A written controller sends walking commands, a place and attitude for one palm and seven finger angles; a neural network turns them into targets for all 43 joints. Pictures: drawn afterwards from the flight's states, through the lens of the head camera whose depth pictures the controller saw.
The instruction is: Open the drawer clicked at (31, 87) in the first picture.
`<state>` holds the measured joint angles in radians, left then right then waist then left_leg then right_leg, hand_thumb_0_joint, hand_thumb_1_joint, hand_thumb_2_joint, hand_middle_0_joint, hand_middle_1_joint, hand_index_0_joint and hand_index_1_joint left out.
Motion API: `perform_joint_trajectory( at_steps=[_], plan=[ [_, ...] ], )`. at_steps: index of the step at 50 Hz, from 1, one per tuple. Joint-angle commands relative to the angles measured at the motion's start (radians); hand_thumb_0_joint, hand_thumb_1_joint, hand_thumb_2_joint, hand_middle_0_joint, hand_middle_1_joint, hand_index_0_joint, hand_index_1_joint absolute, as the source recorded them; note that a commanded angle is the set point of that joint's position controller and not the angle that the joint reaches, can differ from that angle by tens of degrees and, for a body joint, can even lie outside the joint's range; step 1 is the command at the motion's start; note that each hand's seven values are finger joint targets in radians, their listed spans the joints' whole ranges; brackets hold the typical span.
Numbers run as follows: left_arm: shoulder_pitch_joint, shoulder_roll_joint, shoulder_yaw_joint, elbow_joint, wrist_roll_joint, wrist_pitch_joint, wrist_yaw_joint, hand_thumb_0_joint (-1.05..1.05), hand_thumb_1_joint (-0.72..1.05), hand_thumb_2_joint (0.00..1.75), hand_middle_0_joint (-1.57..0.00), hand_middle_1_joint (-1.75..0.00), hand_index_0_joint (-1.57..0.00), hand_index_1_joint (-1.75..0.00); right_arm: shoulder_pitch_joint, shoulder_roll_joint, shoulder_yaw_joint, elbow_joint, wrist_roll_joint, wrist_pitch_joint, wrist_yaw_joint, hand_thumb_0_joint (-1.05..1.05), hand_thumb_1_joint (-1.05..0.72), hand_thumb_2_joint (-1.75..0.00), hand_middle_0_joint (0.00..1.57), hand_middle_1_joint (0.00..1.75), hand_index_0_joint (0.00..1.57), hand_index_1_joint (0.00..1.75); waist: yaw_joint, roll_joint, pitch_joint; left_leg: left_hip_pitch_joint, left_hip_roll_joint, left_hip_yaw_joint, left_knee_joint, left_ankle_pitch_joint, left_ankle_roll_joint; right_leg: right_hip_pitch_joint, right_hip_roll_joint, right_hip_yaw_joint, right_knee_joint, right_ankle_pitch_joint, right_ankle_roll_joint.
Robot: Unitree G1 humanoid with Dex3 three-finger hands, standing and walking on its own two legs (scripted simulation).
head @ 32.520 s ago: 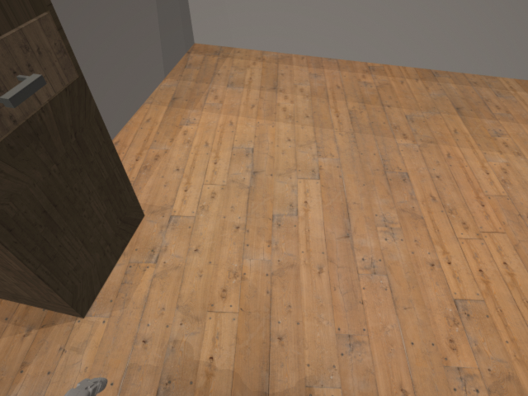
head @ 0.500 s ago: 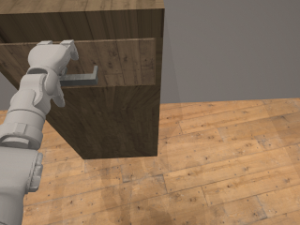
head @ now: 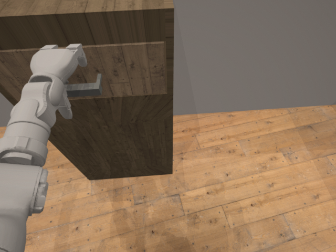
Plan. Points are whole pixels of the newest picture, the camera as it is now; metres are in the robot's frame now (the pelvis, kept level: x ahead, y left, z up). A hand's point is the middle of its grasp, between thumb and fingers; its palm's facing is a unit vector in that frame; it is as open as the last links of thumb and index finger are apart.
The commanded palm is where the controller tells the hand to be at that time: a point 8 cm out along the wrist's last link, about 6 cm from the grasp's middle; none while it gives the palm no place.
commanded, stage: re-aim the fingers above the handle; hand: left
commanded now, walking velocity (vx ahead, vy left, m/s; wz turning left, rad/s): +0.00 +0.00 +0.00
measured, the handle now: (80, 84) +0.53 +0.24 +0.07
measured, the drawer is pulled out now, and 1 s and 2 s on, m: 0.00 0.00 0.00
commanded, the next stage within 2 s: lower the fingers behind the handle in 1.40 s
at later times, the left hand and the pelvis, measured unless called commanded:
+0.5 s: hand (63, 78) +0.49 +0.24 +0.13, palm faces -0.03 +0.03 -1.00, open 13.7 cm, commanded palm +0.47 +0.25 +0.19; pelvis +0.00 +0.00 +0.00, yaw +1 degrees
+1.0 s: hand (63, 77) +0.49 +0.24 +0.13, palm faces -0.03 +0.03 -1.00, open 13.5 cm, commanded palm +0.49 +0.25 +0.18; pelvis -0.02 -0.01 +0.00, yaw +1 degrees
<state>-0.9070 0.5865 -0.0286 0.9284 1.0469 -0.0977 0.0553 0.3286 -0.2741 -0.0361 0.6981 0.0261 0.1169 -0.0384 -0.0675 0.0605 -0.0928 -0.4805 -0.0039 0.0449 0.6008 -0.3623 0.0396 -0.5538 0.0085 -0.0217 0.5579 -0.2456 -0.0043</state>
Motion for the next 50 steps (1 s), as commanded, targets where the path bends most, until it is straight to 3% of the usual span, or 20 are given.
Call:
perform_joint_trajectory(
  at_steps=[1,4,6,9,13,16,17,19,21,25,27,28,29,34,36,39,43,45,47,50],
  plan=[
    [-0.525,0.284,0.089,-0.239,-0.007,0.01,0.073,0.0,-0.5,0.3,-0.3,-1.2,-0.3,-1.2,0.069,-0.14,-0.05,-0.078,-0.002,-0.036,-0.009,0.0,-0.9,-0.9,0.2,0.3,0.2,0.3,0.0,0.039,-0.447,0.197,-0.006,-0.04,-0.026,0.546,-0.012,0.252,0.029,0.001,-0.001,0.343,-0.028],
    [-0.486,0.295,0.107,-0.21,-0.006,0.031,0.07,0.0,-0.5,0.3,-0.3,-1.2,-0.3,-1.2,0.069,-0.146,-0.051,-0.078,-0.003,-0.034,-0.006,0.0,-0.9,-0.9,0.2,0.3,0.2,0.3,0.004,0.0,-0.457,0.202,-0.003,-0.037,-0.026,0.576,-0.013,0.271,0.031,-0.002,-0.004,0.359,-0.026],
    [-0.476,0.232,0.055,-0.189,-0.015,0.05,0.061,0.0,-0.5,0.3,-0.3,-1.2,-0.3,-1.2,0.061,-0.142,-0.049,-0.077,0.001,-0.033,-0.003,0.0,-0.9,-0.9,0.2,0.3,0.2,0.3,-0.005,-0.003,-0.41,0.193,-0.003,-0.036,-0.031,0.548,-0.011,0.246,0.031,-0.006,-0.011,0.345,-0.024],
    [-0.47,0.278,0.079,-0.152,-0.01,0.062,0.042,0.0,-0.5,0.3,-0.3,-1.2,-0.3,-1.2,0.053,-0.153,-0.043,-0.077,0.003,-0.029,-0.012,0.0,-0.9,-0.9,0.2,0.3,0.2,0.3,-0.007,-0.055,-0.382,0.143,-0.008,-0.023,-0.049,0.454,-0.003,0.279,0.023,0.004,-0.027,0.332,-0.023],
    [-0.458,0.272,0.071,-0.19,-0.01,0.038,0.021,0.0,-0.5,0.3,-0.3,-1.2,-0.3,-1.2,0.047,-0.145,-0.041,-0.091,0.005,-0.032,-0.02,0.0,-0.9,-0.9,0.2,0.3,0.2,0.3,0.003,-0.022,-0.395,0.166,-0.011,-0.025,-0.046,0.47,-0.001,0.279,0.023,0.005,-0.02,0.34,-0.025],
    [-0.494,0.247,0.056,-0.219,-0.02,0.013,0.022,0.0,-0.5,0.3,-0.3,-1.2,-0.3,-1.2,0.053,-0.14,-0.045,-0.088,0.003,-0.036,-0.02,0.0,-0.9,-0.9,0.2,0.3,0.2,0.3,-0.008,-0.022,-0.394,0.179,-0.011,-0.03,-0.041,0.473,-0.001,0.261,0.024,0.005,-0.02,0.334,-0.024],
    [-0.512,0.324,0.108,-0.209,-0.008,0.007,0.029,0.0,-0.5,0.3,-0.3,-1.2,-0.3,-1.2,0.059,-0.148,-0.044,-0.08,0.002,-0.035,-0.025,0.0,-0.9,-0.9,0.2,0.3,0.2,0.3,-0.007,-0.018,-0.397,0.176,-0.01,-0.03,-0.037,0.481,-0.001,0.259,0.024,0.006,-0.015,0.341,-0.025],
    [-0.578,0.357,0.115,-0.175,0.007,0.005,0.043,0.0,-0.5,0.3,-0.3,-1.2,-0.3,-1.2,0.068,-0.151,-0.04,-0.071,-0.001,-0.037,-0.028,0.0,-0.9,-0.9,0.2,0.3,0.2,0.3,-0.02,-0.01,-0.392,0.146,-0.013,-0.03,-0.032,0.473,-0.005,0.251,0.022,0.009,-0.011,0.339,-0.024],
    [-0.558,0.307,0.089,-0.184,0.003,0.005,0.053,0.0,-0.5,0.3,-0.3,-1.2,-0.3,-1.2,0.076,-0.14,-0.045,-0.074,-0.004,-0.045,-0.02,0.0,-0.9,-0.9,0.2,0.3,0.2,0.3,-0.011,0.04,-0.433,0.182,-0.013,-0.032,-0.02,0.518,-0.009,0.243,0.024,0.006,0.0,0.348,-0.027],
    [-0.566,0.258,0.048,-0.148,-0.006,0.017,0.047,0.0,-0.5,0.3,-0.3,-1.2,-0.3,-1.2,0.088,-0.144,-0.047,-0.066,-0.002,-0.04,-0.015,0.0,-0.9,-0.9,0.2,0.3,0.2,0.3,-0.035,-0.005,-0.416,0.18,-0.007,-0.033,-0.011,0.528,-0.008,0.217,0.027,0.002,-0.003,0.353,-0.02],
    [-0.561,0.303,0.083,-0.142,-0.001,0.023,0.049,0.0,-0.5,0.3,-0.3,-1.2,-0.3,-1.2,0.088,-0.151,-0.046,-0.065,-0.002,-0.037,-0.016,0.0,-0.9,-0.9,0.2,0.3,0.2,0.3,-0.023,0.0,-0.422,0.16,-0.013,-0.03,-0.014,0.511,-0.006,0.235,0.026,0.005,0.0,0.361,-0.023],
    [-0.561,0.285,0.067,-0.133,-0.001,0.029,0.046,0.0,-0.5,0.3,-0.3,-1.2,-0.3,-1.2,0.09,-0.146,-0.044,-0.068,-0.002,-0.036,-0.015,0.0,-0.9,-0.9,0.2,0.3,0.2,0.3,-0.024,-0.005,-0.424,0.15,-0.015,-0.03,-0.017,0.493,-0.006,0.243,0.025,0.005,-0.002,0.353,-0.022],
    [-0.579,0.273,0.057,-0.125,0.0,0.03,0.043,0.0,-0.5,0.3,-0.3,-1.2,-0.3,-1.2,0.092,-0.15,-0.046,-0.064,-0.001,-0.035,-0.016,0.0,-0.9,-0.9,0.2,0.3,0.2,0.3,-0.04,-0.031,-0.409,0.149,-0.012,-0.03,-0.017,0.484,-0.004,0.234,0.026,0.005,-0.009,0.347,-0.021],
    [-0.612,0.317,0.073,-0.088,0.011,0.036,0.047,0.0,-0.5,0.3,-0.3,-1.2,-0.3,-1.2,0.101,-0.158,-0.041,-0.057,0.001,-0.036,-0.022,0.0,-0.9,-0.9,0.2,0.3,0.2,0.3,-0.043,-0.023,-0.382,0.115,-0.015,-0.033,-0.028,0.408,-0.004,0.216,0.023,0.007,-0.014,0.293,-0.023],
    [-0.621,0.285,0.046,-0.094,0.009,0.034,0.049,0.0,-0.5,0.3,-0.3,-1.2,-0.3,-1.2,0.104,-0.15,-0.041,-0.058,0.002,-0.041,-0.02,0.0,-0.9,-0.9,0.2,0.3,0.2,0.3,-0.046,0.005,-0.388,0.124,-0.015,-0.034,-0.025,0.398,-0.004,0.199,0.024,0.007,-0.011,0.277,-0.024],
    [-0.616,0.3,0.056,-0.058,0.012,0.035,0.046,0.0,-0.5,0.3,-0.3,-1.2,-0.3,-1.2,0.111,-0.154,-0.04,-0.058,0.001,-0.043,-0.025,0.0,-0.9,-0.9,0.2,0.3,0.2,0.3,-0.055,-0.037,-0.378,0.103,-0.015,-0.033,-0.027,0.363,-0.001,0.197,0.023,0.009,-0.019,0.254,-0.02],
    [-0.641,0.321,0.049,-0.007,0.016,0.04,0.047,0.0,-0.5,0.3,-0.3,-1.2,-0.3,-1.2,0.116,-0.156,-0.032,-0.058,0.007,-0.053,-0.03,0.0,-0.9,-0.9,0.2,0.3,0.2,0.3,-0.067,-0.031,-0.333,0.055,-0.015,-0.032,-0.034,0.269,0.0,0.166,0.019,0.015,-0.025,0.183,-0.015],
    [-0.663,0.349,0.065,-0.015,0.023,0.027,0.051,0.0,-0.5,0.3,-0.3,-1.2,-0.3,-1.2,0.126,-0.158,-0.033,-0.057,0.005,-0.058,-0.032,0.0,-0.9,-0.9,0.2,0.3,0.2,0.3,-0.065,-0.007,-0.365,0.061,-0.015,-0.034,-0.028,0.276,0.001,0.163,0.018,0.019,-0.018,0.184,-0.017],
    [-0.656,0.319,0.045,0.0,0.023,0.027,0.052,0.0,-0.5,0.3,-0.3,-1.2,-0.3,-1.2,0.129,-0.153,-0.033,-0.061,0.006,-0.062,-0.03,0.0,-0.9,-0.9,0.2,0.3,0.2,0.3,-0.068,-0.004,-0.357,0.056,-0.016,-0.032,-0.024,0.262,-0.001,0.154,0.019,0.019,-0.02,0.173,-0.017],
    [-0.667,0.345,0.055,0.027,0.026,0.028,0.054,0.0,-0.5,0.3,-0.3,-1.2,-0.3,-1.2,0.138,-0.159,-0.031,-0.057,0.008,-0.067,-0.036,0.0,-0.9,-0.9,0.2,0.3,0.2,0.3,-0.077,-0.042,-0.358,0.027,-0.014,-0.033,-0.025,0.234,0.003,0.153,0.017,0.022,-0.021,0.156,-0.01]
  ],
)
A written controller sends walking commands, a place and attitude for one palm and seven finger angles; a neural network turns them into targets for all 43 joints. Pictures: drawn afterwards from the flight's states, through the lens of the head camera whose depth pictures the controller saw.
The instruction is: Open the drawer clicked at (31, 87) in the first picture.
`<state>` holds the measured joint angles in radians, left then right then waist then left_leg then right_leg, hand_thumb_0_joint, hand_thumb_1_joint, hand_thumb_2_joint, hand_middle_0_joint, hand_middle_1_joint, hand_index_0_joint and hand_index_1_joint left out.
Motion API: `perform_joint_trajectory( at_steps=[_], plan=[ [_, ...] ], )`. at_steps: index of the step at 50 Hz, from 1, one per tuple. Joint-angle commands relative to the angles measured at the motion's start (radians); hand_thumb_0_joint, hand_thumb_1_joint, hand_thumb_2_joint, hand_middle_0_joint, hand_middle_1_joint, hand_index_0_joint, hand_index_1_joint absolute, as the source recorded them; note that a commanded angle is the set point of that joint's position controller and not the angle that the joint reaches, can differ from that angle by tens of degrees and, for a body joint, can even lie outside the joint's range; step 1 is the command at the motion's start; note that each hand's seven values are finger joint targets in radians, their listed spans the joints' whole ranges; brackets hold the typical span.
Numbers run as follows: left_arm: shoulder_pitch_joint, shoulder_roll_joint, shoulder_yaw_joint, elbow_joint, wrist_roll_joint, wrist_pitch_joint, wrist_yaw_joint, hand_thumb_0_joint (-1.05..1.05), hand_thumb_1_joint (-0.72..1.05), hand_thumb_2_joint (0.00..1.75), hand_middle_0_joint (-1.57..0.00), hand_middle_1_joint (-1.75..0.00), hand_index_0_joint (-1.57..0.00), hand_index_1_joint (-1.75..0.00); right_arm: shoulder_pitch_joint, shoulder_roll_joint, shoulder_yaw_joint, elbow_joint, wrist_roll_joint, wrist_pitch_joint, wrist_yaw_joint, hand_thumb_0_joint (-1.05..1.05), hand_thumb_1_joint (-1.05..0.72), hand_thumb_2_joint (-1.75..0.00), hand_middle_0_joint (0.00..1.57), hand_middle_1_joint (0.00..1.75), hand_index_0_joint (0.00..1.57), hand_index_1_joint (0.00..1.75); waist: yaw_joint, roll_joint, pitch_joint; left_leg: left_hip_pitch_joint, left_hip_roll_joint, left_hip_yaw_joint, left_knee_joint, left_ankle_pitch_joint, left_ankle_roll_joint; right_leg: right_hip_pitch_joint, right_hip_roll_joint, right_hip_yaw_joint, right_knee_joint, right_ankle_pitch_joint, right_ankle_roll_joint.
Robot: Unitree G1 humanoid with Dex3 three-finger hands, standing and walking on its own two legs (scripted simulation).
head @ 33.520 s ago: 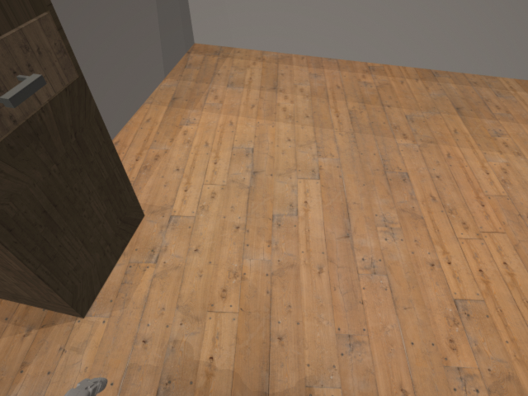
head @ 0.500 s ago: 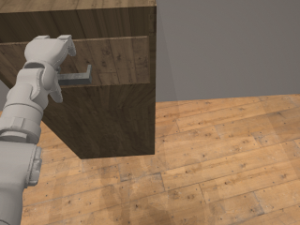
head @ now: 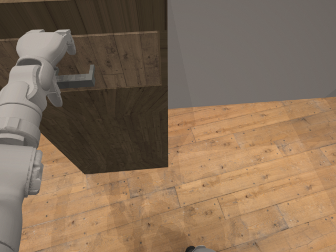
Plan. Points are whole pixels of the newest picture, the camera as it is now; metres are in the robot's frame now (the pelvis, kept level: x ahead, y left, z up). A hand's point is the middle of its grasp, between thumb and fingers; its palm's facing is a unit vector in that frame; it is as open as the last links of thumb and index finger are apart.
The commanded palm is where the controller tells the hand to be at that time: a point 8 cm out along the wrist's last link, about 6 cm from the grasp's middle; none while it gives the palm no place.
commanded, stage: re-aim the fingers above the handle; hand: left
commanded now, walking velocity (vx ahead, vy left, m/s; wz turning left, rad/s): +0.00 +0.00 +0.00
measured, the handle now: (72, 75) +0.56 +0.24 +0.07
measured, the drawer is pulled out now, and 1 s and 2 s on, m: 0.00 0.00 0.00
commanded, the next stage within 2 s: lower the fingers behind the handle in 0.40 s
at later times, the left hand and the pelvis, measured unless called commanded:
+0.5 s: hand (55, 68) +0.51 +0.24 +0.14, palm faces -0.03 +0.04 -1.00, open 13.5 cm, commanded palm +0.51 +0.25 +0.18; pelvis -0.01 +0.00 +0.00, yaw +0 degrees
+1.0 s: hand (56, 69) +0.51 +0.24 +0.13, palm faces +0.01 +0.04 -1.00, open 13.6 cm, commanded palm +0.51 +0.25 +0.15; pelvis -0.02 +0.00 -0.01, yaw -1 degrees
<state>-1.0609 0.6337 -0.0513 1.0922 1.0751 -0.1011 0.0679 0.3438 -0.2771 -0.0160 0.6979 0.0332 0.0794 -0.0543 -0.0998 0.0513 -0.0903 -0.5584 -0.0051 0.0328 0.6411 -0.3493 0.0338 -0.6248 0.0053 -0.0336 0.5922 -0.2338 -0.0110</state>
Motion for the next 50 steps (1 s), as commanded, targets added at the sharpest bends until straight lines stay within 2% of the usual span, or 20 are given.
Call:
perform_joint_trajectory(
  at_steps=[1,3,4,6,8,10,15,17,19,21,23,24,28,32,36,39,41,44,46,50],
  plan=[
    [-0.529,0.318,0.09,-0.144,0.001,0.03,0.044,0.0,-0.5,0.3,-0.3,-1.2,-0.3,-1.2,0.127,-0.16,-0.05,-0.056,0.001,-0.03,-0.019,0.0,-0.9,-0.9,0.2,0.3,0.2,0.3,-0.043,0.003,-0.357,0.105,-0.014,-0.023,-0.064,0.213,0.006,0.21,0.022,0.032,-0.052,0.136,-0.008],
    [-0.546,0.271,0.059,-0.159,-0.001,0.026,0.046,0.0,-0.5,0.3,-0.3,-1.2,-0.3,-1.2,0.135,-0.153,-0.053,-0.058,-0.002,-0.037,-0.014,0.0,-0.9,-0.9,0.2,0.3,0.2,0.3,-0.046,0.018,-0.375,0.129,-0.012,-0.026,-0.059,0.225,0.005,0.197,0.023,0.03,-0.049,0.133,-0.009],
    [-0.521,0.306,0.093,-0.14,0.001,0.025,0.046,0.0,-0.5,0.3,-0.3,-1.2,-0.3,-1.2,0.137,-0.158,-0.054,-0.057,-0.002,-0.035,-0.016,0.0,-0.9,-0.9,0.2,0.3,0.2,0.3,-0.043,-0.009,-0.383,0.124,-0.011,-0.026,-0.056,0.228,0.008,0.209,0.025,0.032,-0.051,0.136,-0.009],
    [-0.544,0.268,0.054,-0.137,-0.002,0.028,0.046,0.0,-0.5,0.3,-0.3,-1.2,-0.3,-1.2,0.139,-0.155,-0.052,-0.056,-0.001,-0.039,-0.015,0.0,-0.9,-0.9,0.2,0.3,0.2,0.3,-0.051,0.005,-0.368,0.112,-0.012,-0.028,-0.058,0.203,0.007,0.191,0.023,0.032,-0.053,0.115,-0.007],
    [-0.532,0.338,0.102,-0.117,0.003,0.031,0.049,0.0,-0.5,0.3,-0.3,-1.2,-0.3,-1.2,0.142,-0.163,-0.049,-0.054,-0.002,-0.041,-0.019,0.0,-0.9,-0.9,0.2,0.3,0.2,0.3,-0.046,-0.021,-0.372,0.082,-0.012,-0.026,-0.06,0.18,0.009,0.212,0.02,0.038,-0.052,0.109,-0.004],
    [-0.554,0.318,0.076,-0.124,0.006,0.027,0.046,0.0,-0.5,0.3,-0.3,-1.2,-0.3,-1.2,0.142,-0.157,-0.048,-0.056,0.001,-0.042,-0.02,0.0,-0.9,-0.9,0.2,0.3,0.2,0.3,-0.049,0.016,-0.373,0.087,-0.011,-0.025,-0.062,0.175,0.006,0.202,0.019,0.039,-0.053,0.101,-0.006],
    [-0.56,0.302,0.065,-0.125,0.007,0.022,0.048,0.0,-0.5,0.3,-0.3,-1.2,-0.3,-1.2,0.152,-0.159,-0.051,-0.055,0.001,-0.049,-0.02,0.0,-0.9,-0.9,0.2,0.3,0.2,0.3,-0.059,0.0,-0.376,0.094,-0.009,-0.03,-0.058,0.167,0.009,0.179,0.022,0.037,-0.054,0.085,-0.004],
    [-0.532,0.33,0.099,-0.122,0.007,0.022,0.052,0.0,-0.5,0.3,-0.3,-1.2,-0.3,-1.2,0.155,-0.161,-0.052,-0.054,0.0,-0.05,-0.019,0.0,-0.9,-0.9,0.2,0.3,0.2,0.3,-0.042,0.01,-0.378,0.098,-0.009,-0.03,-0.057,0.179,0.008,0.184,0.025,0.034,-0.049,0.092,-0.009],
    [-0.569,0.267,0.048,-0.127,0.005,0.024,0.048,0.0,-0.5,0.3,-0.3,-1.2,-0.3,-1.2,0.158,-0.16,-0.054,-0.05,-0.001,-0.051,-0.017,0.0,-0.9,-0.9,0.2,0.3,0.2,0.3,-0.064,0.011,-0.368,0.106,-0.008,-0.028,-0.055,0.176,0.007,0.161,0.025,0.035,-0.057,0.085,-0.007],
    [-0.554,0.339,0.101,-0.119,0.005,0.025,0.054,0.0,-0.5,0.3,-0.3,-1.2,-0.3,-1.2,0.16,-0.166,-0.051,-0.048,0.0,-0.051,-0.018,0.0,-0.9,-0.9,0.2,0.3,0.2,0.3,-0.049,0.011,-0.374,0.087,-0.01,-0.031,-0.055,0.17,0.008,0.18,0.025,0.037,-0.049,0.089,-0.008],
    [-0.569,0.293,0.066,-0.131,0.004,0.024,0.051,0.0,-0.5,0.3,-0.3,-1.2,-0.3,-1.2,0.162,-0.159,-0.052,-0.05,-0.001,-0.054,-0.017,0.0,-0.9,-0.9,0.2,0.3,0.2,0.3,-0.057,0.02,-0.376,0.101,-0.008,-0.03,-0.054,0.185,0.006,0.172,0.025,0.034,-0.048,0.097,-0.008],
    [-0.543,0.33,0.105,-0.122,0.002,0.022,0.051,0.0,-0.5,0.3,-0.3,-1.2,-0.3,-1.2,0.163,-0.163,-0.055,-0.05,-0.003,-0.051,-0.017,0.0,-0.9,-0.9,0.2,0.3,0.2,0.3,-0.049,-0.013,-0.39,0.093,-0.008,-0.027,-0.049,0.196,0.009,0.198,0.024,0.039,-0.051,0.112,-0.007],
    [-0.517,0.298,0.073,-0.083,0.004,0.029,0.05,0.0,-0.5,0.3,-0.3,-1.2,-0.3,-1.2,0.159,-0.163,-0.049,-0.051,0.0,-0.051,-0.019,0.0,-0.9,-0.9,0.2,0.3,0.2,0.3,-0.057,-0.017,-0.336,0.063,-0.009,-0.026,-0.056,0.151,0.007,0.17,0.022,0.036,-0.052,0.079,-0.004],
    [-0.478,0.312,0.084,-0.063,0.008,0.031,0.049,0.0,-0.5,0.3,-0.3,-1.2,-0.3,-1.2,0.16,-0.165,-0.048,-0.055,0.0,-0.045,-0.017,0.0,-0.9,-0.9,0.2,0.3,0.2,0.3,-0.047,-0.021,-0.338,0.052,-0.01,-0.021,-0.05,0.168,0.006,0.17,0.023,0.033,-0.042,0.095,-0.005],
    [-0.454,0.272,0.057,-0.051,0.004,0.038,0.048,0.0,-0.5,0.3,-0.3,-1.2,-0.3,-1.2,0.159,-0.165,-0.049,-0.061,-0.001,-0.042,-0.014,0.0,-0.9,-0.9,0.2,0.3,0.2,0.3,-0.055,-0.037,-0.321,0.043,-0.009,-0.018,-0.043,0.16,0.006,0.154,0.024,0.032,-0.041,0.09,-0.003],
    [-0.42,0.323,0.099,-0.035,0.009,0.044,0.048,0.0,-0.5,0.3,-0.3,-1.2,-0.3,-1.2,0.158,-0.174,-0.049,-0.059,-0.001,-0.036,-0.014,0.0,-0.9,-0.9,0.2,0.3,0.2,0.3,-0.043,-0.063,-0.332,0.019,-0.011,-0.013,-0.038,0.164,0.007,0.18,0.023,0.036,-0.035,0.109,-0.003],
    [-0.413,0.279,0.059,-0.026,0.007,0.049,0.044,0.0,-0.5,0.3,-0.3,-1.2,-0.3,-1.2,0.157,-0.167,-0.047,-0.069,0.002,-0.033,-0.012,0.0,-0.9,-0.9,0.2,0.3,0.2,0.3,-0.047,-0.038,-0.312,0.013,-0.012,-0.012,-0.038,0.153,0.004,0.158,0.025,0.031,-0.032,0.094,-0.004],
    [-0.411,0.302,0.076,-0.004,0.012,0.056,0.042,0.0,-0.5,0.3,-0.3,-1.2,-0.3,-1.2,0.158,-0.176,-0.048,-0.065,0.002,-0.03,-0.013,0.0,-0.9,-0.9,0.2,0.3,0.2,0.3,-0.052,-0.07,-0.298,-0.004,-0.01,-0.013,-0.037,0.119,0.006,0.142,0.026,0.031,-0.034,0.061,-0.002],
    [-0.427,0.261,0.033,0.008,0.015,0.063,0.041,0.0,-0.5,0.3,-0.3,-1.2,-0.3,-1.2,0.162,-0.174,-0.047,-0.068,0.005,-0.033,-0.015,0.0,-0.9,-0.9,0.2,0.3,0.2,0.3,-0.067,-0.06,-0.279,-0.016,-0.01,-0.015,-0.033,0.098,0.005,0.113,0.024,0.03,-0.031,0.04,0.0],
    [-0.414,0.277,0.035,0.047,0.026,0.076,0.038,0.0,-0.5,0.3,-0.3,-1.2,-0.3,-1.2,0.171,-0.177,-0.045,-0.066,0.001,-0.032,-0.015,0.0,-0.9,-0.9,0.2,0.3,0.2,0.3,-0.073,-0.065,-0.277,-0.035,-0.009,-0.011,-0.02,0.085,0.007,0.096,0.023,0.031,-0.025,0.028,0.001]
  ],
)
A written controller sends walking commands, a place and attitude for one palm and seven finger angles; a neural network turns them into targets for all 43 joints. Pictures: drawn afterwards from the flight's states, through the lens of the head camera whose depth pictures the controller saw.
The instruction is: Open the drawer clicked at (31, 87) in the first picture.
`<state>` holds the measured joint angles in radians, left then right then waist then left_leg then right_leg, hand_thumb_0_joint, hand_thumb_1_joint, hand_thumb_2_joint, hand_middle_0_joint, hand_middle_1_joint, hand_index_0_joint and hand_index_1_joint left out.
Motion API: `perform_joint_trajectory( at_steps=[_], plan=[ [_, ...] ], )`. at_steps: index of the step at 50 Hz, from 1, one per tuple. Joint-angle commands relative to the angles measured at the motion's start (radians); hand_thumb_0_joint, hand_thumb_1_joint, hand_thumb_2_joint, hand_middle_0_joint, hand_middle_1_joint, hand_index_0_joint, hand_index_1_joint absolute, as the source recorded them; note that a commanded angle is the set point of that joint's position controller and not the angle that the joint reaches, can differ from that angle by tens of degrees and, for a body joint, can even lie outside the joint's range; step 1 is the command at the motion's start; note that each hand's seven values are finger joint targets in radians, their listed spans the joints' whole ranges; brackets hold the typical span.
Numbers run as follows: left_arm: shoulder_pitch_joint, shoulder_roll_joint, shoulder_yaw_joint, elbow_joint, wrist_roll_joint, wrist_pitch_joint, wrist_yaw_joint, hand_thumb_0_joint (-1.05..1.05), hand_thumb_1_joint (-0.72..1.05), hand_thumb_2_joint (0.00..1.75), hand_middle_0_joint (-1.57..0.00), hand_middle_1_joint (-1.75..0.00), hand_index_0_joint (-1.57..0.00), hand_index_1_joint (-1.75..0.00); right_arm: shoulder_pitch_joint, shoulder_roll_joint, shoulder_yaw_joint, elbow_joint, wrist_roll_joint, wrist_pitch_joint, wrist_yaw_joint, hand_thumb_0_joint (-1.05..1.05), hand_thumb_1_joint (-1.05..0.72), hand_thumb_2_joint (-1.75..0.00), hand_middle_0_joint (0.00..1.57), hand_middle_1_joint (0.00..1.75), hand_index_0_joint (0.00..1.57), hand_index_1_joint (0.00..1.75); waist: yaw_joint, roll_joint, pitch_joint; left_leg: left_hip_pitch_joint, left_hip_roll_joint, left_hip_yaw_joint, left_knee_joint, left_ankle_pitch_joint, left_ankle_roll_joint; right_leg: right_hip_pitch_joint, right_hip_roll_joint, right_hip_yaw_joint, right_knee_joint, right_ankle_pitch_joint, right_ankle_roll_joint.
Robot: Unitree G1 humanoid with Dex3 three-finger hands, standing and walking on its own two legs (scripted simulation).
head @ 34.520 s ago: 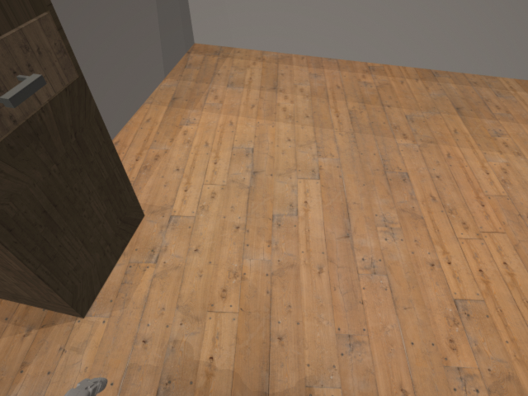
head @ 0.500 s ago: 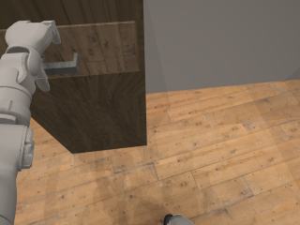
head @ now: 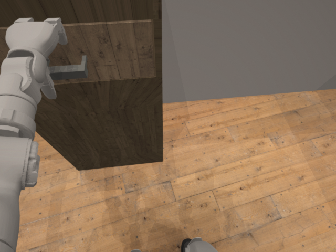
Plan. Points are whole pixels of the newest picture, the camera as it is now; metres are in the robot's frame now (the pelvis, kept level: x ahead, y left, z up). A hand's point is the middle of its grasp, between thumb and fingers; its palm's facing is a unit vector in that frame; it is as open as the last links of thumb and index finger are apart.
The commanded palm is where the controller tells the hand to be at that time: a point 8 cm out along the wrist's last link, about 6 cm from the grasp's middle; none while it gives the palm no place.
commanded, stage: lower the fingers behind the handle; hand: left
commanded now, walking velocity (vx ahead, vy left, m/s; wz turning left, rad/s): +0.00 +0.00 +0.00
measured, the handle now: (64, 66) +0.57 +0.24 +0.08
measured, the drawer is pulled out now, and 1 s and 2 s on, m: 0.00 0.00 0.00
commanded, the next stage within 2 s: lift the hand off the handle in 1.10 s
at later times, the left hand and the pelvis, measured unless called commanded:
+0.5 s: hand (48, 61) +0.53 +0.24 +0.14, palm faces +0.00 +0.04 -1.00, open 13.9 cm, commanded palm +0.52 +0.26 +0.12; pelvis -0.03 -0.01 -0.02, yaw +0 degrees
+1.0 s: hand (51, 75) +0.53 +0.26 +0.09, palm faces -0.02 +0.05 -1.00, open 13.6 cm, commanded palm +0.53 +0.26 +0.11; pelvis -0.03 +0.00 -0.03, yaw +0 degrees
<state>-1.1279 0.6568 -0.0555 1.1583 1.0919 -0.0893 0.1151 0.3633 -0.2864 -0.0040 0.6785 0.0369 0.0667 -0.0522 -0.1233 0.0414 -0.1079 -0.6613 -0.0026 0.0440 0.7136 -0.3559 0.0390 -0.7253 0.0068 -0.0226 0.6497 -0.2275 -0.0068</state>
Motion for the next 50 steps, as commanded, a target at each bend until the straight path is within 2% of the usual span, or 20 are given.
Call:
perform_joint_trajectory(
  at_steps=[1,4,5,6,9,10,11,15,24,26,27,32,35,38,39,40,41,46,47,50],
  plan=[
    [-0.359,0.247,0.033,-0.026,0.005,0.065,-0.01,0.0,-0.5,0.3,-0.3,-1.2,-0.3,-1.2,0.151,-0.17,-0.057,-0.048,-0.001,-0.02,-0.018,0.0,-0.9,-0.9,0.2,0.3,0.2,0.3,-0.057,-0.06,-0.253,0.057,-0.012,-0.024,-0.087,0.079,0.002,0.19,0.023,0.022,-0.081,0.015,-0.002],
    [-0.324,0.278,0.055,-0.015,0.013,0.067,-0.021,0.0,-0.5,0.3,-0.3,-1.2,-0.3,-1.2,0.153,-0.173,-0.056,-0.053,-0.001,-0.012,-0.019,0.0,-0.9,-0.9,0.2,0.3,0.2,0.3,-0.042,-0.065,-0.28,0.044,-0.015,-0.02,-0.079,0.08,0.001,0.207,0.023,0.023,-0.071,0.024,-0.005],
    [-0.341,0.232,0.007,-0.002,0.013,0.069,-0.024,0.0,-0.5,0.3,-0.3,-1.2,-0.3,-1.2,0.151,-0.167,-0.053,-0.057,0.0,-0.015,-0.021,0.0,-0.9,-0.9,0.2,0.3,0.2,0.3,-0.059,-0.053,-0.256,0.039,-0.012,-0.02,-0.08,0.063,0.001,0.183,0.02,0.022,-0.072,0.004,-0.002],
    [-0.327,0.228,0.017,-0.008,0.005,0.068,-0.026,0.0,-0.5,0.3,-0.3,-1.2,-0.3,-1.2,0.154,-0.17,-0.055,-0.059,0.002,-0.015,-0.019,0.0,-0.9,-0.9,0.2,0.3,0.2,0.3,-0.053,-0.046,-0.25,0.038,-0.012,-0.023,-0.079,0.052,0.0,0.17,0.024,0.02,-0.072,-0.006,-0.004],
    [-0.347,0.25,0.016,0.015,0.014,0.074,-0.031,0.0,-0.5,0.3,-0.3,-1.2,-0.3,-1.2,0.153,-0.178,-0.052,-0.058,0.005,-0.015,-0.025,0.0,-0.9,-0.9,0.2,0.3,0.2,0.3,-0.068,-0.075,-0.233,0.013,-0.011,-0.024,-0.073,0.007,0.004,0.147,0.025,0.023,-0.073,-0.048,-0.003],
    [-0.35,0.245,0.002,0.025,0.016,0.075,-0.032,0.0,-0.5,0.3,-0.3,-1.2,-0.3,-1.2,0.151,-0.176,-0.048,-0.061,0.003,-0.019,-0.028,0.0,-0.9,-0.9,0.2,0.3,0.2,0.3,-0.074,-0.06,-0.22,-0.003,-0.011,-0.02,-0.071,-0.014,0.004,0.141,0.019,0.026,-0.074,-0.065,0.002],
    [-0.334,0.265,0.017,0.036,0.016,0.076,-0.035,0.0,-0.5,0.3,-0.3,-1.2,-0.3,-1.2,0.152,-0.18,-0.045,-0.064,0.006,-0.017,-0.028,0.0,-0.9,-0.9,0.2,0.3,0.2,0.3,-0.066,-0.061,-0.222,-0.017,-0.013,-0.024,-0.069,-0.027,0.003,0.142,0.022,0.026,-0.068,-0.074,-0.002],
    [-0.339,0.257,-0.006,0.063,0.021,0.077,-0.046,0.0,-0.5,0.3,-0.3,-1.2,-0.3,-1.2,0.157,-0.181,-0.039,-0.069,0.005,-0.022,-0.036,0.0,-0.9,-0.9,0.2,0.3,0.2,0.3,-0.082,-0.072,-0.219,-0.041,-0.011,-0.023,-0.055,-0.049,0.006,0.121,0.018,0.028,-0.06,-0.094,0.002],
    [-0.343,0.306,-0.004,0.054,0.019,0.068,-0.081,0.0,-0.5,0.3,-0.3,-1.2,-0.3,-1.2,0.147,-0.192,-0.028,-0.088,0.013,-0.019,-0.051,0.0,-0.9,-0.9,0.2,0.3,0.2,0.3,-0.088,-0.078,-0.222,-0.109,-0.011,-0.022,-0.027,-0.124,0.009,0.098,0.016,0.038,-0.043,-0.16,0.003],
    [-0.338,0.287,-0.024,0.053,0.012,0.069,-0.086,0.0,-0.5,0.3,-0.3,-1.2,-0.3,-1.2,0.138,-0.19,-0.025,-0.095,0.016,-0.022,-0.054,0.0,-0.9,-0.9,0.2,0.3,0.2,0.3,-0.092,-0.065,-0.208,-0.118,-0.013,-0.022,-0.027,-0.147,0.01,0.076,0.014,0.037,-0.04,-0.186,0.007],
    [-0.323,0.305,-0.012,0.058,0.017,0.068,-0.089,0.0,-0.5,0.3,-0.3,-1.2,-0.3,-1.2,0.138,-0.193,-0.022,-0.093,0.016,-0.021,-0.057,0.0,-0.9,-0.9,0.2,0.3,0.2,0.3,-0.086,-0.069,-0.213,-0.122,-0.013,-0.025,-0.023,-0.146,0.011,0.075,0.014,0.034,-0.033,-0.188,0.005],
    [-0.335,0.251,-0.048,0.037,0.007,0.073,-0.099,0.0,-0.5,0.3,-0.3,-1.2,-0.3,-1.2,0.143,-0.191,-0.024,-0.098,0.018,-0.022,-0.057,0.0,-0.9,-0.9,0.2,0.3,0.2,0.3,-0.1,-0.069,-0.227,-0.115,-0.011,-0.033,-0.01,-0.145,0.014,0.036,0.017,0.025,-0.014,-0.186,0.005],
    [-0.344,0.275,-0.008,0.018,-0.023,0.033,-0.116,0.0,-0.5,0.3,-0.3,-1.2,-0.3,-1.2,0.165,-0.189,-0.024,-0.099,0.013,-0.029,-0.062,0.0,-0.9,-0.9,0.2,0.3,0.2,0.3,-0.108,-0.077,-0.253,-0.136,-0.009,-0.038,0.025,-0.124,0.018,0.036,0.016,0.027,0.008,-0.154,0.004],
    [-0.424,0.397,0.108,-0.164,-0.035,-0.075,-0.095,0.0,-0.5,0.3,-0.3,-1.2,-0.3,-1.2,0.186,-0.172,-0.032,-0.092,-0.002,-0.044,-0.063,0.0,-0.9,-0.9,0.2,0.3,0.2,0.3,-0.08,-0.014,-0.394,-0.136,-0.013,-0.044,0.073,-0.063,0.023,0.093,0.017,0.045,0.053,-0.102,0.001],
    [-0.392,0.378,0.094,-0.13,-0.035,-0.065,-0.088,0.0,-0.5,0.3,-0.3,-1.2,-0.3,-1.2,0.193,-0.17,-0.037,-0.091,-0.003,-0.04,-0.058,0.0,-0.9,-0.9,0.2,0.3,0.2,0.3,-0.08,-0.014,-0.411,-0.123,-0.015,-0.046,0.076,-0.043,0.021,0.095,0.022,0.04,0.06,-0.088,-0.003],
    [-0.373,0.304,0.041,-0.096,-0.037,-0.054,-0.083,0.0,-0.5,0.3,-0.3,-1.2,-0.3,-1.2,0.203,-0.161,-0.035,-0.092,-0.002,-0.048,-0.055,0.0,-0.9,-0.9,0.2,0.3,0.2,0.3,-0.091,-0.005,-0.385,-0.11,-0.013,-0.049,0.071,-0.032,0.017,0.068,0.018,0.034,0.057,-0.086,0.0],
    [-0.351,0.294,0.05,-0.085,-0.041,-0.047,-0.077,0.0,-0.5,0.3,-0.3,-1.2,-0.3,-1.2,0.208,-0.168,-0.041,-0.08,0.001,-0.045,-0.048,0.0,-0.9,-0.9,0.2,0.3,0.2,0.3,-0.088,-0.001,-0.367,-0.089,-0.007,-0.058,0.067,-0.024,0.011,0.035,0.025,0.026,0.058,-0.077,-0.003],
    [-0.387,0.309,0.061,-0.054,-0.031,-0.003,-0.024,0.0,-0.5,0.3,-0.3,-1.2,-0.3,-1.2,0.22,-0.177,-0.039,-0.056,0.001,-0.032,-0.033,0.0,-0.9,-0.9,0.2,0.3,0.2,0.3,-0.094,-0.014,-0.358,-0.091,-0.008,-0.061,0.06,-0.009,0.009,0.023,0.03,0.019,0.054,-0.07,-0.001],
    [-0.385,0.277,0.037,-0.036,-0.029,0.01,-0.018,0.0,-0.5,0.3,-0.3,-1.2,-0.3,-1.2,0.22,-0.173,-0.039,-0.055,0.001,-0.032,-0.031,0.0,-0.9,-0.9,0.2,0.3,0.2,0.3,-0.096,-0.013,-0.346,-0.086,-0.011,-0.06,0.054,-0.012,0.009,0.017,0.03,0.015,0.048,-0.078,-0.001],
    [-0.397,0.297,0.045,-0.007,-0.027,0.036,-0.004,0.0,-0.5,0.3,-0.3,-1.2,-0.3,-1.2,0.219,-0.178,-0.035,-0.043,0.0,-0.024,-0.027,0.0,-0.9,-0.9,0.2,0.3,0.2,0.3,-0.102,-0.025,-0.329,-0.091,-0.012,-0.056,0.048,-0.007,0.011,0.031,0.029,0.018,0.036,-0.068,0.001]
  ],
)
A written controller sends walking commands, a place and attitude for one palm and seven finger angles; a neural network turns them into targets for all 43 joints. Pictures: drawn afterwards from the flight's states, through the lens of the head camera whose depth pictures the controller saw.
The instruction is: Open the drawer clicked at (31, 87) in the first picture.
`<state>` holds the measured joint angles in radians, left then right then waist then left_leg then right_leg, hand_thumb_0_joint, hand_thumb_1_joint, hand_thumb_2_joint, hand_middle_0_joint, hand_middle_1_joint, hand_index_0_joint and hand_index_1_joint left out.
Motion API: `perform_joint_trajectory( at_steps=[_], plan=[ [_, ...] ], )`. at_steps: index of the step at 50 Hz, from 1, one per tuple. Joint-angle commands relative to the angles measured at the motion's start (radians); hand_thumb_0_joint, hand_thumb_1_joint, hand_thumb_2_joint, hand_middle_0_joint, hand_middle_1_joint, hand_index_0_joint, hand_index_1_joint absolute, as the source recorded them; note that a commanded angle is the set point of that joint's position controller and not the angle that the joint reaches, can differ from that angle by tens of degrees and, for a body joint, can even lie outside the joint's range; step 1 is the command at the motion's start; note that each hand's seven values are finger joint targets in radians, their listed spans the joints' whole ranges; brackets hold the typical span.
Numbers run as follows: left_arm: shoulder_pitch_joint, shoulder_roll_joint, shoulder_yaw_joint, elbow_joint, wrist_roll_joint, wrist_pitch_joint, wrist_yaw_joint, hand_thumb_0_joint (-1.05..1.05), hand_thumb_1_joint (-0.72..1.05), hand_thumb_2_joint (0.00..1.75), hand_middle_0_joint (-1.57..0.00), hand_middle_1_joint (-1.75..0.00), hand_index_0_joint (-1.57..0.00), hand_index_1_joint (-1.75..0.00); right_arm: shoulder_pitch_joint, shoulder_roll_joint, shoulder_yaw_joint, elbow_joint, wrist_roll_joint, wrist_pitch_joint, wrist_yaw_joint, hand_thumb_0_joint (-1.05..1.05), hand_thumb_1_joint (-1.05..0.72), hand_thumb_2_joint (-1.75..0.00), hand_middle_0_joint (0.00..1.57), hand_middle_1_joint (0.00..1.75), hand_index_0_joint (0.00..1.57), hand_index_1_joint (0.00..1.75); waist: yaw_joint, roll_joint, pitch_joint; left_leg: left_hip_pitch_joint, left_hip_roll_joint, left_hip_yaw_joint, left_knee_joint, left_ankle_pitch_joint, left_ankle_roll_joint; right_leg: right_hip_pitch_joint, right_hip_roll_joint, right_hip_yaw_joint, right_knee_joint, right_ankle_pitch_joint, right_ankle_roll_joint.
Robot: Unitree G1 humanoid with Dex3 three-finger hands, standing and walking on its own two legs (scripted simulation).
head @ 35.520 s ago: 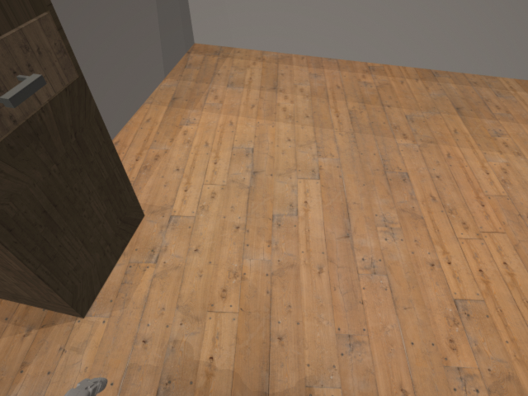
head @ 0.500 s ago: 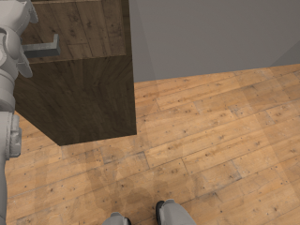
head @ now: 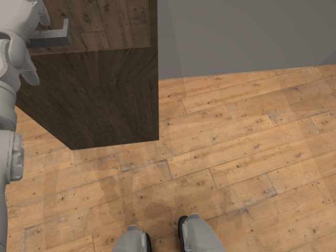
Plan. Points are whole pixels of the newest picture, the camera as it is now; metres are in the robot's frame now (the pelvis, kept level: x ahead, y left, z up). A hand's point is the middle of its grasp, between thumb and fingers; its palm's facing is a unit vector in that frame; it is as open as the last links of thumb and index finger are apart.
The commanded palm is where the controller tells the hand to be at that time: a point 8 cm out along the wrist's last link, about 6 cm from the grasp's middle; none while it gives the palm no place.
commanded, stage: lower the fingers behind the handle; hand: left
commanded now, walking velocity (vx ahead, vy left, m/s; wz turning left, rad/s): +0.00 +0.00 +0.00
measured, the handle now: (43, 31) +0.60 +0.23 +0.11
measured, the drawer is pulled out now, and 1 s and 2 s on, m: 0.00 0.00 0.00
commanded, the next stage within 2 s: lift the hand off the handle in 0.10 s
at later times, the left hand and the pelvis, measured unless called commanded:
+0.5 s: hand (28, 42) +0.55 +0.25 +0.12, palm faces -0.05 +0.06 -1.00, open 13.7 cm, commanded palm +0.56 +0.24 +0.15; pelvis +0.01 +0.00 +0.01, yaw +0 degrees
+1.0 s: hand (26, 37) +0.55 +0.25 +0.14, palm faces -0.08 +0.02 -1.00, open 13.4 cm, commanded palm +0.55 +0.24 +0.22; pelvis +0.04 +0.00 +0.03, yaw +1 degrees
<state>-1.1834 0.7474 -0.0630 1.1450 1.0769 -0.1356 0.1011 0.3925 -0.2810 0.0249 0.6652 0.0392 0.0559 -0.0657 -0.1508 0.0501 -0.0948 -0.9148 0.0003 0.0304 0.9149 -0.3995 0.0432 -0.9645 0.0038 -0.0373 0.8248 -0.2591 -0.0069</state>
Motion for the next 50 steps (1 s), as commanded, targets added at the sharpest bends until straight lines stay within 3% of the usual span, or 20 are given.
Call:
perform_joint_trajectory(
  at_steps=[1,4,9,10,14,15,18,19,20,24,26,27,29,31,34,35,38,42,44,50],
  plan=[
    [-0.353,0.184,0.039,-0.003,-0.015,0.088,0.012,0.0,-0.5,0.3,-0.3,-1.2,-0.3,-1.2,0.188,-0.18,-0.065,-0.032,-0.002,-0.014,-0.01,0.0,-0.9,-0.9,0.2,0.3,0.2,0.3,-0.074,-0.011,-0.334,0.17,-0.015,-0.042,-0.161,0.029,0.004,0.266,0.033,0.031,-0.143,-0.041,0.0],
    [-0.358,0.193,0.042,0.018,-0.011,0.099,0.01,0.0,-0.5,0.3,-0.3,-1.2,-0.3,-1.2,0.182,-0.186,-0.063,-0.028,0.0,-0.008,-0.01,0.0,-0.9,-0.9,0.2,0.3,0.2,0.3,-0.079,-0.045,-0.321,0.176,-0.014,-0.044,-0.172,0.018,0.005,0.271,0.034,0.028,-0.154,-0.047,0.0],
    [-0.36,0.185,0.04,-0.002,-0.004,0.087,0.002,0.0,-0.5,0.3,-0.3,-1.2,-0.3,-1.2,0.174,-0.18,-0.066,-0.037,-0.003,-0.012,-0.012,0.0,-0.9,-0.9,0.2,0.3,0.2,0.3,-0.074,-0.031,-0.324,0.185,-0.015,-0.04,-0.176,0.018,0.006,0.285,0.032,0.028,-0.156,-0.047,-0.001],
    [-0.287,0.089,-0.005,-0.042,-0.015,0.082,-0.002,0.0,-0.5,0.3,-0.3,-1.2,-0.3,-1.2,0.173,-0.159,-0.073,-0.054,-0.006,-0.016,-0.005,0.0,-0.9,-0.9,0.2,0.3,0.2,0.3,-0.041,0.005,-0.372,0.236,-0.018,-0.038,-0.193,0.041,0.002,0.32,0.034,0.025,-0.162,-0.036,-0.005],
    [-0.332,0.07,-0.016,-0.063,-0.022,0.073,-0.001,0.0,-0.5,0.3,-0.3,-1.2,-0.3,-1.2,0.163,-0.166,-0.078,-0.035,-0.006,-0.019,-0.006,0.0,-0.9,-0.9,0.2,0.3,0.2,0.3,-0.072,-0.023,-0.309,0.259,-0.007,-0.051,-0.201,0.031,0.002,0.274,0.036,0.018,-0.175,-0.04,-0.004],
    [-0.319,0.096,0.003,-0.041,-0.021,0.075,0.002,0.0,-0.5,0.3,-0.3,-1.2,-0.3,-1.2,0.163,-0.17,-0.076,-0.032,-0.006,-0.02,-0.008,0.0,-0.9,-0.9,0.2,0.3,0.2,0.3,-0.067,-0.034,-0.292,0.242,-0.01,-0.05,-0.205,0.015,0.003,0.276,0.035,0.019,-0.177,-0.051,-0.003],
    [-0.336,0.06,-0.025,-0.053,-0.016,0.071,0.002,0.0,-0.5,0.3,-0.3,-1.2,-0.3,-1.2,0.169,-0.167,-0.079,-0.027,-0.009,-0.027,-0.008,0.0,-0.9,-0.9,0.2,0.3,0.2,0.3,-0.068,0.009,-0.304,0.269,-0.011,-0.056,-0.208,0.028,-0.001,0.255,0.036,0.014,-0.168,-0.046,-0.008],
    [-0.351,0.057,-0.017,-0.07,-0.018,0.066,0.003,0.0,-0.5,0.3,-0.3,-1.2,-0.3,-1.2,0.174,-0.169,-0.084,-0.018,-0.012,-0.027,-0.006,0.0,-0.9,-0.9,0.2,0.3,0.2,0.3,-0.074,-0.011,-0.313,0.292,-0.006,-0.054,-0.202,0.063,0.002,0.255,0.037,0.013,-0.171,-0.024,-0.008],
    [-0.336,0.089,0.007,-0.059,-0.015,0.064,0.008,0.0,-0.5,0.3,-0.3,-1.2,-0.3,-1.2,0.181,-0.17,-0.083,-0.017,-0.014,-0.026,-0.008,0.0,-0.9,-0.9,0.2,0.3,0.2,0.3,-0.068,-0.018,-0.328,0.281,-0.009,-0.055,-0.195,0.085,0.002,0.273,0.036,0.015,-0.166,-0.012,-0.006],
    [-0.353,0.063,-0.007,-0.046,-0.022,0.069,0.016,0.0,-0.5,0.3,-0.3,-1.2,-0.3,-1.2,0.187,-0.172,-0.086,-0.004,-0.014,-0.021,-0.001,0.0,-0.9,-0.9,0.2,0.3,0.2,0.3,-0.082,-0.041,-0.302,0.276,-0.008,-0.053,-0.195,0.091,0.002,0.261,0.038,0.015,-0.176,-0.003,-0.007],
    [-0.366,0.108,0.017,-0.055,-0.016,0.071,0.022,0.0,-0.5,0.3,-0.3,-1.2,-0.3,-1.2,0.186,-0.173,-0.084,-0.003,-0.014,-0.02,-0.002,0.0,-0.9,-0.9,0.2,0.3,0.2,0.3,-0.071,-0.008,-0.322,0.266,-0.013,-0.051,-0.193,0.085,0.0,0.276,0.037,0.019,-0.169,-0.006,-0.008],
    [-0.384,0.087,-0.004,-0.067,-0.015,0.071,0.023,0.0,-0.5,0.3,-0.3,-1.2,-0.3,-1.2,0.186,-0.168,-0.082,-0.008,-0.016,-0.022,-0.003,0.0,-0.9,-0.9,0.2,0.3,0.2,0.3,-0.074,-0.006,-0.335,0.279,-0.016,-0.05,-0.196,0.094,0.001,0.287,0.036,0.017,-0.172,-0.004,-0.007],
    [-0.424,0.114,0.021,-0.105,-0.021,0.069,0.028,0.0,-0.5,0.3,-0.3,-1.2,-0.3,-1.2,0.186,-0.169,-0.087,-0.002,-0.016,-0.022,-0.001,0.0,-0.9,-0.9,0.2,0.3,0.2,0.3,-0.073,0.005,-0.36,0.313,-0.011,-0.053,-0.203,0.111,0.001,0.299,0.037,0.019,-0.18,0.013,-0.008],
    [-0.455,0.1,0.007,-0.146,-0.021,0.063,0.033,0.0,-0.5,0.3,-0.3,-1.2,-0.3,-1.2,0.186,-0.159,-0.086,-0.006,-0.017,-0.025,0.0,0.0,-0.9,-0.9,0.2,0.3,0.2,0.3,-0.067,0.066,-0.404,0.36,-0.013,-0.057,-0.206,0.141,-0.003,0.31,0.038,0.017,-0.178,0.027,-0.01],
    [-0.466,0.145,0.049,-0.173,-0.027,0.055,0.036,0.0,-0.5,0.3,-0.3,-1.2,-0.3,-1.2,0.183,-0.16,-0.088,-0.004,-0.019,-0.025,-0.001,0.0,-0.9,-0.9,0.2,0.3,0.2,0.3,-0.057,0.034,-0.429,0.389,-0.011,-0.06,-0.216,0.17,-0.002,0.356,0.04,0.019,-0.196,0.051,-0.009],
    [-0.468,0.121,0.024,-0.188,-0.026,0.051,0.035,0.0,-0.5,0.3,-0.3,-1.2,-0.3,-1.2,0.177,-0.15,-0.085,-0.009,-0.018,-0.029,-0.004,0.0,-0.9,-0.9,0.2,0.3,0.2,0.3,-0.054,0.069,-0.43,0.406,-0.015,-0.054,-0.222,0.181,-0.002,0.359,0.039,0.021,-0.201,0.055,-0.009],
    [-0.483,0.125,0.04,-0.235,-0.033,0.036,0.042,0.0,-0.5,0.3,-0.3,-1.2,-0.3,-1.2,0.171,-0.15,-0.089,-0.006,-0.018,-0.036,-0.003,0.0,-0.9,-0.9,0.2,0.3,0.2,0.3,-0.047,0.062,-0.438,0.455,-0.011,-0.065,-0.238,0.202,-0.005,0.373,0.042,0.017,-0.216,0.065,-0.011],
    [-0.501,0.133,0.06,-0.344,-0.033,0.005,0.052,0.0,-0.5,0.3,-0.3,-1.2,-0.3,-1.2,0.163,-0.146,-0.096,-0.004,-0.026,-0.042,-0.002,0.0,-0.9,-0.9,0.2,0.3,0.2,0.3,-0.024,0.11,-0.5,0.557,-0.012,-0.065,-0.245,0.323,-0.013,0.413,0.045,0.014,-0.222,0.138,-0.019],
    [-0.513,0.089,0.035,-0.39,-0.044,-0.004,0.052,0.0,-0.5,0.3,-0.3,-1.2,-0.3,-1.2,0.158,-0.145,-0.102,-0.002,-0.029,-0.043,0.0,0.0,-0.9,-0.9,0.2,0.3,0.2,0.3,-0.028,0.123,-0.507,0.61,-0.009,-0.063,-0.246,0.393,-0.02,0.415,0.048,0.009,-0.232,0.175,-0.021],
    [-0.498,0.14,0.087,-0.443,-0.053,0.005,0.07,0.0,-0.5,0.3,-0.3,-1.2,-0.3,-1.2,0.133,-0.146,-0.104,0.01,-0.026,-0.037,0.005,0.0,-0.9,-0.9,0.2,0.3,0.2,0.3,0.001,0.113,-0.501,0.645,-0.012,-0.063,-0.27,0.506,-0.031,0.489,0.048,0.003,-0.244,0.259,-0.023]
  ],
)
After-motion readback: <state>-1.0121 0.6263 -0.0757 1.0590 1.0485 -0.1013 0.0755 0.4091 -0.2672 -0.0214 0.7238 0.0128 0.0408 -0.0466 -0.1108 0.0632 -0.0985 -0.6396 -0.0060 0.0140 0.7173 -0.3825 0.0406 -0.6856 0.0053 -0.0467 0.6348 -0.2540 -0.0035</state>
